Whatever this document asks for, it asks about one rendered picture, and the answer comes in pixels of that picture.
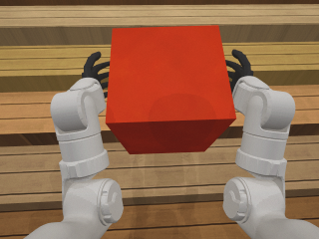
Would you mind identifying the right robot hand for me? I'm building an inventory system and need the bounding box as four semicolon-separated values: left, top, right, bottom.
225;49;254;94

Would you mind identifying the left robot hand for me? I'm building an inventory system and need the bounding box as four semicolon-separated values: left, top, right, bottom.
82;51;110;98

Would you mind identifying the right robot upper arm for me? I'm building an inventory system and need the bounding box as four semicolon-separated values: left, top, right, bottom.
222;176;319;239

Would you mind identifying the left robot upper arm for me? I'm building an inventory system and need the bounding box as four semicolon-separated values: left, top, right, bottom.
23;178;124;239

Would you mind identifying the left robot forearm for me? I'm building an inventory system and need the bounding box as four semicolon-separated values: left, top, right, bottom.
50;78;110;217

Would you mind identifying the carton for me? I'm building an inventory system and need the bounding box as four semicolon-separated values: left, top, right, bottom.
105;25;236;154

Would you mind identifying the right robot forearm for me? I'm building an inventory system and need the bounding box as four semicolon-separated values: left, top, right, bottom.
232;76;296;213

